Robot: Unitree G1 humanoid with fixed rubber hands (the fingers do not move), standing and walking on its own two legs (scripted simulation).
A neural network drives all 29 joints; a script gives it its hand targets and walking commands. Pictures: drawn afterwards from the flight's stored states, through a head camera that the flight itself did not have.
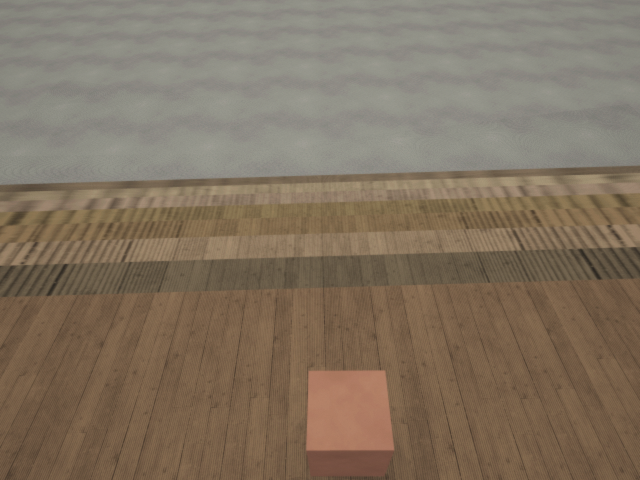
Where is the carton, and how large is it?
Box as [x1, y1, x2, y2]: [306, 370, 393, 475]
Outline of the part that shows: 384,370 309,371 306,451 311,475 384,475 393,451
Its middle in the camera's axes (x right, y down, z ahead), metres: +0.07 +0.50 +1.08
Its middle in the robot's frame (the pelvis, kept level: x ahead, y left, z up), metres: +0.43 -0.03 -0.66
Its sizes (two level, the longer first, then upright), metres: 0.210 0.200 0.250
